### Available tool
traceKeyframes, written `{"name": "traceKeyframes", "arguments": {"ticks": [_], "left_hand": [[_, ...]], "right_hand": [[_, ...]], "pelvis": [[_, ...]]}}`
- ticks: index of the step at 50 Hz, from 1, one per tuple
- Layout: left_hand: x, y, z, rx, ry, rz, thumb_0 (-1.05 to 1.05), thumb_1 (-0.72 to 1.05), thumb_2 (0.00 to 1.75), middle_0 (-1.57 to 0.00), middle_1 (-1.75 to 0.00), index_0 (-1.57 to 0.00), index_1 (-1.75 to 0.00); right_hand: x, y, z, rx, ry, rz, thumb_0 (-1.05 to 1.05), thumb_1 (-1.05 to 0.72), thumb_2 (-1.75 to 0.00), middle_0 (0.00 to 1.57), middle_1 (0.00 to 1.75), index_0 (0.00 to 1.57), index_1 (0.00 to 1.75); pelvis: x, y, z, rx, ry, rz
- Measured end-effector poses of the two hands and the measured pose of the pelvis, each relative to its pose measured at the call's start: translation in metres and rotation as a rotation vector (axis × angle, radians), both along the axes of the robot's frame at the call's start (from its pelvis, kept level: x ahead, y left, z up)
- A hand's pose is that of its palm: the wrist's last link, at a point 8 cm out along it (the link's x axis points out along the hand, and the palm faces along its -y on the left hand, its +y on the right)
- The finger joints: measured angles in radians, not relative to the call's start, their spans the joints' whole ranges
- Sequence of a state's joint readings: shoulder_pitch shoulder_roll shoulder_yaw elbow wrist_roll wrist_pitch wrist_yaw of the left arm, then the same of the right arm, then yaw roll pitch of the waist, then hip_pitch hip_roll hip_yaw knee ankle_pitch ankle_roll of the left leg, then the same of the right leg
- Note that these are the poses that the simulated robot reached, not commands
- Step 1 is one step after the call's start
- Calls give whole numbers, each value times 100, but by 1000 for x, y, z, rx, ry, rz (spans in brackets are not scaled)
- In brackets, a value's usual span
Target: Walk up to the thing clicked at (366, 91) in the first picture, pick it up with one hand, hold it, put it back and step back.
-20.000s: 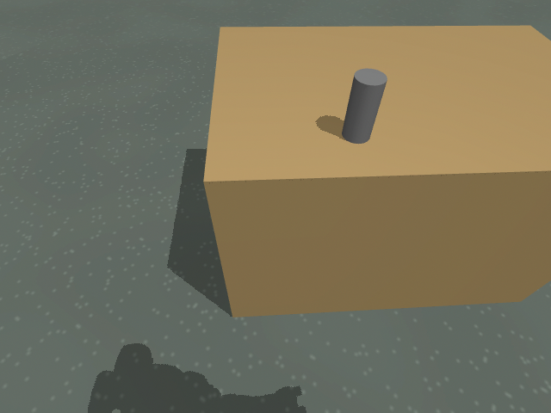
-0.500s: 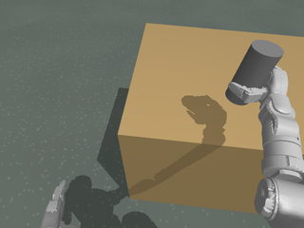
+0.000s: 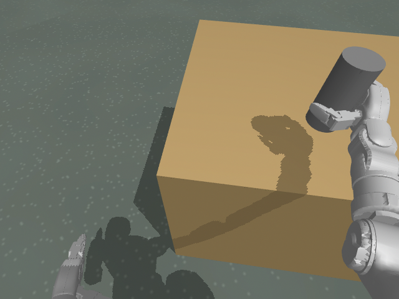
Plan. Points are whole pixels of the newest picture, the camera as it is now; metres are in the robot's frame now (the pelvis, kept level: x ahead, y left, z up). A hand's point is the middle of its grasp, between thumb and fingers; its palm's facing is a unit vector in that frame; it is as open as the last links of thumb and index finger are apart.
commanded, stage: crouch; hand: right
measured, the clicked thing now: (339, 93) +0.46 -0.22 +0.17
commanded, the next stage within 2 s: lower in 0.02 s
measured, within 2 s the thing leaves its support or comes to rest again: rests again in 1.44 s
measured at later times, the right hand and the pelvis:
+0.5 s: hand (325, 114) +0.48 -0.22 +0.11, palm faces +0.22 +0.97 +0.02, open 9.9 cm; pelvis -0.01 +0.00 -0.01, yaw +0 degrees
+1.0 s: hand (321, 120) +0.49 -0.23 +0.07, palm faces +0.23 +0.97 +0.01, open 9.9 cm; pelvis -0.02 -0.01 -0.03, yaw +1 degrees
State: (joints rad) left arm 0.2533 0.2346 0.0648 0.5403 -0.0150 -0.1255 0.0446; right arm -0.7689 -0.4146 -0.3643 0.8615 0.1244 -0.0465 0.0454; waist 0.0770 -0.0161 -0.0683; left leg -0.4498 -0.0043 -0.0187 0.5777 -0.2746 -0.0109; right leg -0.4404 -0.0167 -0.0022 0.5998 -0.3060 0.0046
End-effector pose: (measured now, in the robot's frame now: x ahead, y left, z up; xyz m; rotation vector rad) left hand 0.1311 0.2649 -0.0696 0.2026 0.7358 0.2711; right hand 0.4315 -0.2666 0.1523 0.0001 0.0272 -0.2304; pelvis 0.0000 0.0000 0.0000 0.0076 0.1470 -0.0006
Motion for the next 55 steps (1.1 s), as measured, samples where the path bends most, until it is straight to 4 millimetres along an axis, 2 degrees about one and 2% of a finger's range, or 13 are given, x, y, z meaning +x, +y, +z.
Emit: {"name": "traceKeyframes", "arguments": {"ticks": [10,17,23,45,55], "left_hand": [[1,-3,3,-2,-14,-5,-1,-53,7,-5,-4,-5,-5],[-6,-4,-2,4,22,-14,-1,-54,7,-5,-3,-4,-5],[-9,-3,3,31,3,-7,-1,-54,7,-5,-4,-4,-5],[-17,-11,-1,60,-11,-36,-1,-54,7,-5,-4,-5,-5],[-19,-6,-2,87,-6,-40,-1,-53,7,-5,-4,-5,-5]], "right_hand": [[8,-2,-1,21,-4,-1,-1,46,-111,75,111,79,112],[9,-3,-27,17,33,3,-1,46,-111,75,111,79,112],[10,-3,-45,29,31,13,-1,46,-111,75,111,79,113],[19,-9,-71,18,18,4,-1,46,-111,75,112,78,113],[23,-11,-83,15,9,-1,-1,46,-111,75,112,78,113]], "pelvis": [[2,-1,-2,2,15,3],[-3,-2,-6,4,39,6],[-5,-3,-10,7,57,5],[-14,-9,-26,20,118,8],[-14,-8,-33,22,144,7]]}}
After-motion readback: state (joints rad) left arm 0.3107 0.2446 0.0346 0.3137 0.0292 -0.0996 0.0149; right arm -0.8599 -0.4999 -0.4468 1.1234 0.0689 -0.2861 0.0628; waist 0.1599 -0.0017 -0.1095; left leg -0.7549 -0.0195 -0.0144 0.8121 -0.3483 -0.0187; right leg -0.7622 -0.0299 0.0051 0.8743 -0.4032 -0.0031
